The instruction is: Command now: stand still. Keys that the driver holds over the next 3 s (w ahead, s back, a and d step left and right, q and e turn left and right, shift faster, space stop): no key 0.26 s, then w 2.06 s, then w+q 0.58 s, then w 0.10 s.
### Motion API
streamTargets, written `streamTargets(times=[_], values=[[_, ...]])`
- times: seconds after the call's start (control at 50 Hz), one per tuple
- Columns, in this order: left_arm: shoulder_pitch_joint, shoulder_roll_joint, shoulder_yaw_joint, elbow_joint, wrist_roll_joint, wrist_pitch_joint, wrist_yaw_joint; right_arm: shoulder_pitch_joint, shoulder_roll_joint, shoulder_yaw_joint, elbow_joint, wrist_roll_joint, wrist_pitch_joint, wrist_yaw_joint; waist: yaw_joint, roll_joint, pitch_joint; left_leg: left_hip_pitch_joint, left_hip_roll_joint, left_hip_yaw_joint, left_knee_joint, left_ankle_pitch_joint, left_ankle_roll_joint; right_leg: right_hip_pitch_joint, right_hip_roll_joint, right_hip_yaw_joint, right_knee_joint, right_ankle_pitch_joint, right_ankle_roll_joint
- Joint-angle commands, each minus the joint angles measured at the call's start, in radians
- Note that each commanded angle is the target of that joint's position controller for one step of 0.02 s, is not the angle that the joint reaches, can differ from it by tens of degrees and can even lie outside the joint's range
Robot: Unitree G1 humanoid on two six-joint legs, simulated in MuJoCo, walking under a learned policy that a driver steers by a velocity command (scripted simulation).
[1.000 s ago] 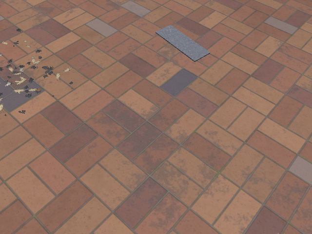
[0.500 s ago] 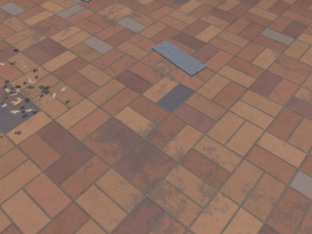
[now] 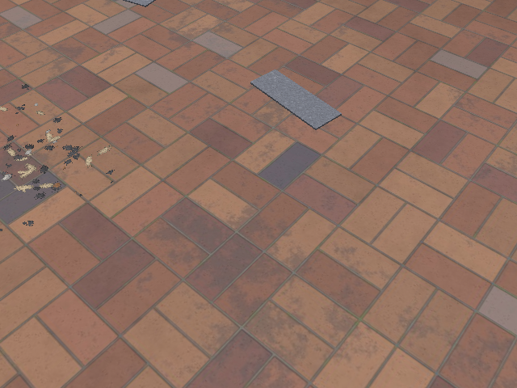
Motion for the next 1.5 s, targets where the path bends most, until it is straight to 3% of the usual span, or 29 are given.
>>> streamTargets(times=[0.02,0.26,0.3,0.34,0.36,0.4,0.44,0.5,0.52,0.54,0.56,0.58,0.6,0.66,0.78,0.88,0.94,0.98,1.0,1.02,1.04,1.06,1.1,1.12,1.16,1.22,1.34,1.42,1.5], values=[[0.062,0.097,0.015,-0.014,0.0,-0.006,0.004,0.006,-0.102,-0.014,-0.019,0.0,-0.007,-0.003,-0.002,-0.008,0.0,0.107,0.014,-0.009,-0.049,0.155,0.037,-0.139,-0.029,0.023,-0.12,0.128,-0.011],[0.111,0.078,0.009,-0.001,-0.002,-0.008,0.006,0.039,-0.089,-0.005,0.009,0.001,-0.008,-0.006,-0.003,-0.006,0.013,0.093,0.012,-0.009,-0.056,0.13,0.035,-0.148,-0.024,0.019,-0.128,0.103,-0.012],[0.141,0.091,0.016,0.011,-0.009,-0.004,0.011,0.06,-0.081,-0.004,0.02,0.005,-0.006,-0.007,0.0,-0.032,0.01,0.071,-0.033,0.039,-0.014,-0.12,0.037,-0.155,-0.021,0.031,-0.153,-0.152,-0.037],[0.145,0.143,0.034,-0.009,-0.02,-0.003,0.017,0.034,-0.085,-0.008,0.003,0.008,-0.018,-0.005,0.019,-0.099,0.081,-0.072,-0.069,0.085,0.095,-0.326,0.046,-0.177,-0.101,0.154,-0.224,-0.447,-0.106],[0.171,0.176,0.046,-0.011,-0.027,-0.009,0.017,0.001,-0.067,-0.005,-0.018,0.009,-0.033,0.003,0.036,-0.156,0.113,-0.15,-0.068,0.104,0.196,-0.279,0.047,-0.157,-0.192,0.275,-0.287,-0.527,-0.155],[0.157,0.196,0.061,-0.022,-0.029,-0.029,0.016,-0.024,-0.051,-0.002,-0.044,0.018,-0.067,0.023,0.033,-0.187,0.172,-0.256,0.01,0.051,0.344,-0.223,0.076,-0.148,-0.333,0.437,-0.346,-0.488,-0.232],[0.121,0.168,0.059,-0.042,-0.031,-0.043,0.008,-0.01,-0.053,-0.004,-0.056,0.033,-0.092,0.038,0.005,-0.164,0.179,-0.271,0.043,0.034,0.269,-0.282,0.105,-0.1,-0.317,0.382,-0.308,-0.348,-0.206],[0.059,0.161,0.058,-0.07,-0.04,-0.042,-0.004,0.225,-0.071,-0.03,0.04,0.027,-0.105,0.044,-0.092,-0.085,0.08,0.185,-0.052,0.112,0.003,-0.06,0.091,-0.266,-0.155,0.156,-0.102,-0.107,-0.124],[0.026,0.124,0.045,-0.09,-0.032,-0.051,-0.009,0.36,-0.133,-0.051,0.063,0.022,-0.107,0.041,-0.145,0.085,0.025,0.327,0.094,-0.123,-0.109,-0.131,0.134,-0.372,-0.062,0.033,0.212,0.042,-0.07],[0.034,0.048,0.027,-0.133,-0.029,-0.069,-0.006,0.489,-0.256,-0.074,0.069,0.026,-0.114,0.048,-0.161,0.344,-0.063,0.473,0.331,-0.6,-0.298,-0.254,0.289,-0.588,0.064,-0.032,0.542,-0.161,-0.021],[0.003,0.08,0.037,-0.146,-0.053,-0.085,-0.007,0.43,-0.183,-0.044,0.061,0.006,-0.132,0.052,-0.12,0.222,-0.031,0.413,0.391,-0.737,-0.34,-0.37,0.332,-0.672,0.021,0.099,0.742,-0.214,-0.041],[-0.021,0.097,0.04,-0.155,-0.068,-0.097,-0.016,0.335,-0.132,-0.027,0.027,0.007,-0.144,0.052,-0.083,0.139,0.046,0.361,0.367,-0.623,-0.329,-0.371,0.299,-0.74,-0.035,0.123,0.81,-0.122,-0.073],[-0.021,0.101,0.043,-0.147,-0.062,-0.104,-0.021,0.267,-0.105,-0.015,0.001,0.006,-0.149,0.057,-0.056,0.088,0.062,0.322,0.315,-0.489,-0.335,-0.304,0.259,-0.735,-0.076,0.108,0.795,-0.018,-0.089],[-0.031,0.126,0.068,-0.141,-0.036,-0.1,-0.031,0.259,-0.059,0.008,-0.013,0.0,-0.136,0.057,-0.027,0.084,0.059,0.257,0.204,-0.218,-0.354,0.019,0.187,-0.633,-0.125,0.064,0.635,0.138,-0.078],[-0.268,0.056,0.044,-0.231,-0.03,-0.082,-0.045,0.319,-0.126,0.003,-0.029,-0.006,-0.116,0.022,-0.061,0.061,0.092,0.202,0.177,-0.075,-0.399,0.222,0.206,-0.612,-0.097,-0.006,0.282,0.307,-0.012],[-0.402,0.075,0.035,-0.285,-0.039,-0.088,-0.07,0.381,-0.137,-0.009,-0.019,0.013,-0.111,0.018,-0.075,0.073,0.128,0.266,0.216,-0.033,-0.398,0.25,0.2,-0.55,-0.063,-0.021,0.101,0.367,-0.042],[-0.356,0.12,0.052,-0.29,-0.038,-0.097,-0.082,0.352,-0.163,-0.023,-0.03,0.012,-0.1,0.017,-0.013,0.097,0.064,0.363,0.243,-0.006,-0.278,0.546,0.172,-0.434,-0.024,-0.035,0.057,0.299,-0.089],[-0.099,0.192,0.094,-0.218,-0.04,-0.094,-0.074,0.318,-0.169,-0.026,-0.044,0.002,-0.084,0.018,0.124,0.123,-0.105,0.328,0.198,0.042,0.027,0.85,0.135,-0.094,0.047,-0.078,0.069,0.266,-0.137],[0.087,0.246,0.114,-0.173,-0.034,-0.088,-0.064,0.307,-0.148,-0.015,-0.067,-0.007,-0.083,0.021,0.196,0.077,-0.226,0.11,0.155,0.06,0.314,0.645,0.103,0.218,-0.075,0.064,0.096,0.232,-0.187],[0.194,0.335,0.131,-0.142,-0.011,-0.084,-0.064,0.44,0.007,0.026,-0.082,-0.002,-0.103,0.035,0.119,-0.209,-0.411,-0.266,-0.049,0.045,0.734,-0.001,0.038,0.559,-0.35,0.597,-0.037,-0.053,-0.358],[0.171,0.257,0.104,-0.141,-0.012,-0.085,-0.066,0.397,-0.038,0.017,-0.07,0.02,-0.138,0.044,0.134,-0.208,-0.435,-0.378,-0.071,-0.122,0.888,-0.334,0.061,0.548,-0.38,0.827,-0.212,-0.114,-0.353],[0.066,0.208,0.088,-0.15,-0.019,-0.091,-0.066,0.287,-0.112,-0.005,-0.114,0.049,-0.157,0.048,0.105,-0.177,-0.254,-0.474,-0.01,-0.107,0.939,-0.286,0.08,0.405,-0.349,0.666,-0.222,-0.076,-0.291],[-0.096,0.14,0.066,-0.18,-0.009,-0.104,-0.073,0.19,-0.128,-0.018,-0.136,0.037,-0.16,0.029,0.035,-0.027,-0.104,-0.394,0.09,-0.063,0.832,-0.114,0.091,0.076,-0.276,0.39,-0.261,0.154,-0.236],[-0.124,0.111,0.057,-0.177,0.0,-0.11,-0.078,0.213,-0.112,-0.024,-0.132,0.027,-0.144,0.023,-0.005,-0.045,-0.084,-0.322,0.123,-0.069,0.78,-0.074,0.094,-0.022,-0.236,0.301,-0.288,0.203,-0.219],[-0.104,0.101,0.054,-0.153,0.001,-0.113,-0.079,0.246,-0.07,-0.023,-0.128,0.024,-0.115,0.02,-0.033,-0.075,-0.065,-0.267,0.14,-0.059,0.715,-0.06,0.091,-0.108,-0.207,0.229,-0.336,0.226,-0.23],[-0.046,0.15,0.062,-0.129,0.0,-0.114,-0.055,0.14,-0.087,-0.031,-0.174,0.011,-0.101,0.016,-0.028,-0.06,-0.005,-0.368,0.156,-0.045,0.579,0.039,0.06,-0.126,-0.205,0.18,-0.388,0.251,-0.248],[0.068,0.179,0.065,-0.106,-0.014,-0.099,-0.025,-0.094,-0.072,-0.023,-0.244,0.01,-0.116,0.037,0.038,-0.051,0.029,-0.407,0.106,0.005,0.194,0.32,0.033,-0.034,-0.175,0.089,-0.399,0.296,-0.205],[0.146,0.186,0.071,-0.073,-0.023,-0.084,-0.021,-0.205,-0.072,-0.013,-0.283,0.02,-0.121,0.059,0.073,-0.049,0.058,-0.419,0.079,0.015,0.075,0.297,0.042,0.09,-0.215,0.078,-0.357,0.305,-0.2],[0.133,0.21,0.085,-0.068,-0.026,-0.062,-0.016,-0.173,-0.118,-0.025,-0.299,0.023,-0.133,0.078,0.023,-0.078,0.023,-0.325,0.043,0.03,0.014,0.153,0.093,0.204,-0.264,0.085,-0.239,0.507,-0.168]])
